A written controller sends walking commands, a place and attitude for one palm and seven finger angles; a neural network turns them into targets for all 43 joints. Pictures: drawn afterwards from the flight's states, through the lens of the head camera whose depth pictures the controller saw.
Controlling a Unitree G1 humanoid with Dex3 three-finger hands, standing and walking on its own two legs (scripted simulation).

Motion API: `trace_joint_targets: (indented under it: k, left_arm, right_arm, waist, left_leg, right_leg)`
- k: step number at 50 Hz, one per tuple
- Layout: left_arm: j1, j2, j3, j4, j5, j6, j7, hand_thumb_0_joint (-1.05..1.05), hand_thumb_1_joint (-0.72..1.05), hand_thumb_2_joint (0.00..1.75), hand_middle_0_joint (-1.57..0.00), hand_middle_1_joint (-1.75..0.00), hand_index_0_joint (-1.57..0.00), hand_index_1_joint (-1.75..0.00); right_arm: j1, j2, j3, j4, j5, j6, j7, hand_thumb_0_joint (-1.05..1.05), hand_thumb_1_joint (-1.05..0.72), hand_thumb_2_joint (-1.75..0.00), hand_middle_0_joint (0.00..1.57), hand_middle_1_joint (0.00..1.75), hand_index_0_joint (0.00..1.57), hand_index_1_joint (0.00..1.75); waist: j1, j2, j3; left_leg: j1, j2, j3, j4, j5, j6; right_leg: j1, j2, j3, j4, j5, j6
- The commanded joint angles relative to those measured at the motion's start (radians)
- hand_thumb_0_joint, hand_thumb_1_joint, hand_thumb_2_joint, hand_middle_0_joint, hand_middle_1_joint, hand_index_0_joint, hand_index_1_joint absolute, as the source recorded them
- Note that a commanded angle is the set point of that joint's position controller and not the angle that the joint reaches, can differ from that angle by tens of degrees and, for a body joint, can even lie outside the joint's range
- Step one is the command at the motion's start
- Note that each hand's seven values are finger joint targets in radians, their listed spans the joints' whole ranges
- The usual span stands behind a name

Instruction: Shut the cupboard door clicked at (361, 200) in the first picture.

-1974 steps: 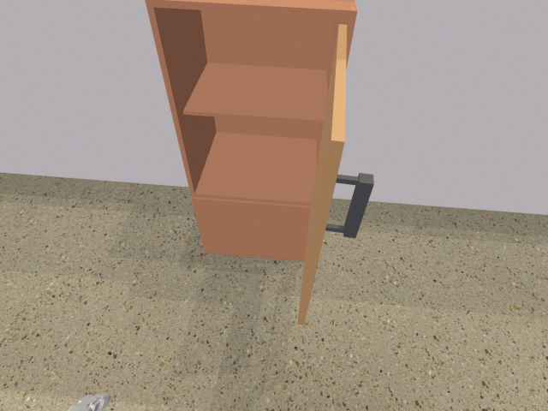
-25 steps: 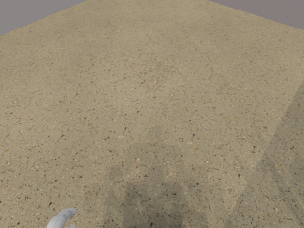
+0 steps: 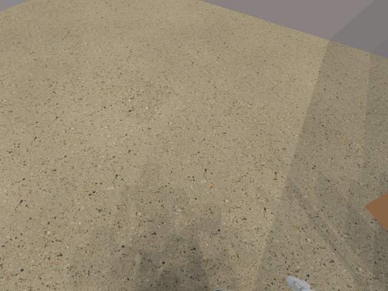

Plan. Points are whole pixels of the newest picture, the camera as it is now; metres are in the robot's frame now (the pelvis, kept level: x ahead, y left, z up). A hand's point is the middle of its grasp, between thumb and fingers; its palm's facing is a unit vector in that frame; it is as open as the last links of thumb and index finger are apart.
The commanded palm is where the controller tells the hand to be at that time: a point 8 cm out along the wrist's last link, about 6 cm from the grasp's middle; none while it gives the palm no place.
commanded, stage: turn to face it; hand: left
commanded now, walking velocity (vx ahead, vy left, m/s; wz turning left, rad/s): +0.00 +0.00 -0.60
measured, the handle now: out of the picture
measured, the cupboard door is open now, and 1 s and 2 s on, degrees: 55 55 55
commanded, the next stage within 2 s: take the last steps up to it in 1.58 s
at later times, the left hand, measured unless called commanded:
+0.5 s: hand (146, 275) +0.17 +0.11 -0.14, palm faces -0.30 -0.91 -0.30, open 7.3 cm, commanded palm none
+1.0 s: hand (152, 256) +0.21 +0.11 -0.17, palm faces -0.51 -0.83 -0.22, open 7.3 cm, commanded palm none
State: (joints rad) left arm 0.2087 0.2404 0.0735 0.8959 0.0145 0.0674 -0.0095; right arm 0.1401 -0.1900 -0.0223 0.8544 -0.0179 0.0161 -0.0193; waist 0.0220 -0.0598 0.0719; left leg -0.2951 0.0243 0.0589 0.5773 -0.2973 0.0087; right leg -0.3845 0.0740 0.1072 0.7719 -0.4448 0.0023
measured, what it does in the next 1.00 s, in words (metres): steps on the spot, turning right: right foot, then left foot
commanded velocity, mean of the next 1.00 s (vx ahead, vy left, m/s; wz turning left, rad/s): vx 0.00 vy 0.00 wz -0.60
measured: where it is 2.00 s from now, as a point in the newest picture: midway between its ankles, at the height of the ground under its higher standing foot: outside the picture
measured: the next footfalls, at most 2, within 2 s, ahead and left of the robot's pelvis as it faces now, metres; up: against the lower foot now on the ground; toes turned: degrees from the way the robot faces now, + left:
right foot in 0.38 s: +0.01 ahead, -0.15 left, +0.00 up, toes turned -20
left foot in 0.88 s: +0.14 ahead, +0.04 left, +0.00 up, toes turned -29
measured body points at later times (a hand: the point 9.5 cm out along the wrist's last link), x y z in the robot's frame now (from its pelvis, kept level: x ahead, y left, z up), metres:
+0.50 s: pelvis +0.00 -0.05 +0.00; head +0.04 -0.10 +0.45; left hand +0.18 +0.16 -0.12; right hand -0.04 -0.32 -0.16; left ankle +0.00 +0.11 -0.65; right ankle -0.03 -0.13 -0.73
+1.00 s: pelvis +0.04 -0.04 +0.01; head +0.09 -0.04 +0.45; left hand +0.24 +0.15 -0.15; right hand +0.00 -0.31 -0.11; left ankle +0.10 +0.06 -0.73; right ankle -0.06 -0.11 -0.66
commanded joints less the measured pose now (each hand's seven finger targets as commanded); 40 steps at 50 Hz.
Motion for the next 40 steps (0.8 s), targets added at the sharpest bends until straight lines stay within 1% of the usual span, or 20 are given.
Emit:
trace_joint_targets:
  k: [1, 2, 4, 8, 11, 14, 16, 17, 18, 19, 20, 21, 22, 23, 24, 26, 32, 37, 39, 40]
  left_arm:
    - [-0.007, 0.119, 0.046, -0.094, 0.014, -0.018, -0.010, 0.00, 0.90, 0.90, -0.20, -0.30, -0.20, -0.30]
    - [-0.011, 0.113, 0.046, -0.091, 0.011, -0.014, -0.016, 0.00, 0.90, 0.90, -0.20, -0.30, -0.20, -0.30]
    - [-0.010, 0.090, 0.040, -0.087, 0.005, -0.006, -0.023, 0.00, 0.90, 0.90, -0.20, -0.30, -0.20, -0.30]
    - [-0.053, 0.066, 0.034, -0.102, 0.003, -0.001, -0.031, 0.00, 0.90, 0.90, -0.20, -0.30, -0.20, -0.30]
    - [-0.091, 0.057, 0.025, -0.118, 0.006, -0.005, -0.034, 0.00, 0.90, 0.90, -0.20, -0.30, -0.20, -0.30]
    - [-0.080, 0.051, 0.020, -0.112, 0.004, -0.017, -0.033, 0.00, 0.90, 0.90, -0.20, -0.30, -0.20, -0.30]
    - [-0.030, 0.072, 0.024, -0.099, 0.004, -0.026, -0.031, 0.00, 0.90, 0.90, -0.20, -0.30, -0.20, -0.30]
    - [0.039, 0.100, 0.032, -0.076, 0.006, -0.034, -0.028, 0.00, 0.90, 0.90, -0.20, -0.30, -0.20, -0.30]
    - [0.107, 0.201, 0.049, -0.053, 0.016, -0.048, -0.016, 0.00, 0.90, 0.90, -0.20, -0.30, -0.20, -0.30]
    - [0.152, 0.285, 0.064, -0.036, 0.010, -0.053, 0.001, 0.00, 0.90, 0.90, -0.20, -0.30, -0.20, -0.30]
    - [0.169, 0.287, 0.060, -0.033, -0.001, -0.050, 0.013, 0.00, 0.90, 0.90, -0.20, -0.30, -0.20, -0.30]
    - [0.108, 0.242, 0.059, -0.046, 0.001, -0.044, 0.024, 0.00, 0.90, 0.90, -0.20, -0.30, -0.20, -0.30]
    - [0.046, 0.216, 0.054, -0.060, 0.002, -0.047, 0.028, 0.00, 0.90, 0.90, -0.20, -0.30, -0.20, -0.30]
    - [0.007, 0.186, 0.039, -0.071, -0.002, -0.049, 0.026, 0.00, 0.90, 0.90, -0.20, -0.30, -0.20, -0.30]
    - [-0.016, 0.165, 0.031, -0.080, -0.002, -0.055, 0.025, 0.00, 0.90, 0.90, -0.20, -0.30, -0.20, -0.30]
    - [-0.028, 0.162, 0.030, -0.086, 0.001, -0.060, 0.024, 0.00, 0.90, 0.90, -0.20, -0.30, -0.20, -0.30]
    - [0.035, 0.177, 0.037, -0.069, 0.005, -0.062, 0.021, 0.00, 0.90, 0.90, -0.20, -0.30, -0.20, -0.30]
    - [0.044, 0.189, 0.048, -0.064, 0.010, -0.055, 0.025, 0.00, 0.90, 0.90, -0.20, -0.30, -0.20, -0.30]
    - [0.014, 0.194, 0.051, -0.070, 0.009, -0.050, 0.025, 0.00, 0.90, 0.90, -0.20, -0.30, -0.20, -0.30]
    - [-0.014, 0.193, 0.049, -0.074, 0.006, -0.046, 0.024, 0.00, 0.90, 0.90, -0.20, -0.30, -0.20, -0.30]
  right_arm:
    - [0.049, -0.208, -0.040, -0.069, -0.012, -0.022, -0.031, 0.00, -0.90, -0.90, 0.20, 0.30, 0.20, 0.30]
    - [0.048, -0.197, -0.038, -0.076, -0.014, -0.022, -0.031, 0.00, -0.90, -0.90, 0.20, 0.30, 0.20, 0.30]
    - [0.063, -0.198, -0.041, -0.066, -0.013, -0.021, -0.031, 0.00, -0.90, -0.90, 0.20, 0.30, 0.20, 0.30]
    - [0.116, -0.205, -0.054, -0.037, -0.011, -0.018, -0.026, 0.00, -0.90, -0.90, 0.20, 0.30, 0.20, 0.30]
    - [0.132, -0.220, -0.064, -0.021, -0.014, -0.014, -0.018, 0.00, -0.90, -0.90, 0.20, 0.30, 0.20, 0.30]
    - [0.128, -0.245, -0.077, -0.010, -0.014, -0.012, -0.010, 0.00, -0.90, -0.90, 0.20, 0.30, 0.20, 0.30]
    - [0.113, -0.251, -0.081, -0.010, -0.010, -0.009, -0.004, 0.00, -0.90, -0.90, 0.20, 0.30, 0.20, 0.30]
    - [0.090, -0.248, -0.081, -0.015, -0.004, -0.008, -0.001, 0.00, -0.90, -0.90, 0.20, 0.30, 0.20, 0.30]
    - [0.090, -0.191, -0.071, -0.034, 0.007, -0.006, 0.005, 0.00, -0.90, -0.90, 0.20, 0.30, 0.20, 0.30]
    - [0.018, -0.131, -0.049, -0.089, 0.005, 0.000, 0.005, 0.00, -0.90, -0.90, 0.20, 0.30, 0.20, 0.30]
    - [0.014, -0.161, -0.045, -0.087, 0.008, 0.017, -0.006, 0.00, -0.90, -0.90, 0.20, 0.30, 0.20, 0.30]
    - [-0.013, -0.154, -0.051, -0.082, 0.006, 0.021, -0.007, 0.00, -0.90, -0.90, 0.20, 0.30, 0.20, 0.30]
    - [-0.001, -0.149, -0.051, -0.066, 0.004, 0.017, -0.008, 0.00, -0.90, -0.90, 0.20, 0.30, 0.20, 0.30]
    - [0.005, -0.167, -0.054, -0.048, 0.001, 0.017, -0.005, 0.00, -0.90, -0.90, 0.20, 0.30, 0.20, 0.30]
    - [0.029, -0.161, -0.054, -0.036, -0.001, 0.017, -0.001, 0.00, -0.90, -0.90, 0.20, 0.30, 0.20, 0.30]
    - [0.057, -0.148, -0.054, -0.018, 0.000, 0.022, 0.005, 0.00, -0.90, -0.90, 0.20, 0.30, 0.20, 0.30]
    - [0.005, -0.137, -0.049, -0.044, 0.002, 0.016, 0.000, 0.00, -0.90, -0.90, 0.20, 0.30, 0.20, 0.30]
    - [-0.037, -0.132, -0.047, -0.069, 0.011, 0.006, -0.006, 0.00, -0.90, -0.90, 0.20, 0.30, 0.20, 0.30]
    - [-0.008, -0.131, -0.046, -0.066, 0.016, 0.004, -0.010, 0.00, -0.90, -0.90, 0.20, 0.30, 0.20, 0.30]
    - [0.030, -0.131, -0.046, -0.055, 0.017, 0.003, -0.012, 0.00, -0.90, -0.90, 0.20, 0.30, 0.20, 0.30]
  waist:
    - [-0.015, 0.288, -0.086]
    - [-0.018, 0.251, -0.073]
    - [-0.019, 0.228, -0.086]
    - [-0.043, 0.231, -0.095]
    - [-0.063, 0.263, -0.081]
    - [-0.062, 0.303, -0.108]
    - [-0.030, 0.265, -0.119]
    - [0.013, 0.197, -0.144]
    - [0.047, -0.059, -0.176]
    - [0.075, -0.284, -0.137]
    - [0.075, -0.211, -0.152]
    - [0.051, -0.153, -0.092]
    - [0.025, -0.188, -0.090]
    - [0.008, -0.151, -0.081]
    - [-0.015, -0.134, -0.098]
    - [-0.030, -0.084, -0.124]
    - [-0.001, -0.042, -0.145]
    - [0.011, -0.072, -0.136]
    - [-0.008, -0.074, -0.132]
    - [-0.033, -0.075, -0.130]
  left_leg:
    - [0.148, 0.362, -0.228, -0.259, 0.492, 0.120]
    - [0.147, 0.322, -0.160, -0.244, 0.527, 0.106]
    - [0.201, 0.299, -0.084, -0.224, 0.542, 0.105]
    - [0.249, 0.315, -0.033, -0.224, 0.469, 0.115]
    - [0.230, 0.328, 0.010, -0.204, 0.450, 0.114]
    - [0.235, 0.340, 0.045, -0.142, 0.499, 0.103]
    - [0.168, 0.329, 0.080, -0.059, 0.445, 0.056]
    - [0.092, 0.298, 0.112, 0.048, 0.364, 0.013]
    - [-0.086, 0.199, 0.171, 0.252, 0.114, -0.051]
    - [-0.306, 0.059, 0.120, 0.477, -0.370, -0.088]
    - [-0.310, 0.078, -0.025, 0.600, -0.349, -0.077]
    - [-0.360, 0.096, -0.062, 0.633, -0.272, -0.075]
    - [-0.390, 0.100, -0.072, 0.637, -0.217, -0.083]
    - [-0.358, 0.105, -0.075, 0.634, -0.150, -0.093]
    - [-0.322, 0.101, -0.072, 0.609, -0.106, -0.099]
    - [-0.266, 0.082, -0.056, 0.560, -0.058, -0.106]
    - [-0.286, 0.048, -0.056, 0.413, -0.082, -0.117]
    - [-0.209, 0.017, -0.064, 0.233, -0.135, -0.102]
    - [-0.109, 0.002, -0.064, 0.119, -0.104, -0.091]
    - [-0.029, -0.004, -0.066, 0.032, -0.036, -0.086]
  right_leg:
    - [-0.185, -0.080, -0.049, 0.432, -0.072, 0.044]
    - [-0.184, -0.086, -0.060, 0.452, -0.036, 0.051]
    - [-0.194, -0.092, -0.087, 0.439, 0.004, 0.062]
    - [-0.191, -0.114, -0.128, 0.329, 0.023, 0.067]
    - [-0.117, -0.117, -0.176, 0.149, 0.010, 0.057]
    - [-0.031, -0.092, -0.217, -0.003, 0.020, 0.036]
    - [0.103, -0.080, -0.224, -0.173, 0.147, 0.014]
    - [0.235, -0.093, -0.202, -0.303, 0.273, -0.004]
    - [0.397, -0.269, 0.027, -0.404, 0.461, -0.066]
    - [0.407, -0.462, 0.306, -0.413, 0.844, -0.178]
    - [0.343, -0.490, 0.304, -0.432, 0.758, -0.238]
    - [0.311, -0.433, 0.265, -0.445, 0.675, -0.225]
    - [0.327, -0.394, 0.252, -0.432, 0.651, -0.212]
    - [0.292, -0.353, 0.189, -0.422, 0.661, -0.191]
    - [0.273, -0.323, 0.135, -0.412, 0.695, -0.177]
    - [0.252, -0.287, 0.100, -0.410, 0.671, -0.164]
    - [0.337, -0.292, 0.187, -0.395, 0.692, -0.197]
    - [0.316, -0.294, 0.284, -0.355, 0.769, -0.214]
    - [0.245, -0.283, 0.304, -0.332, 0.757, -0.194]
    - [0.188, -0.260, 0.303, -0.315, 0.698, -0.167]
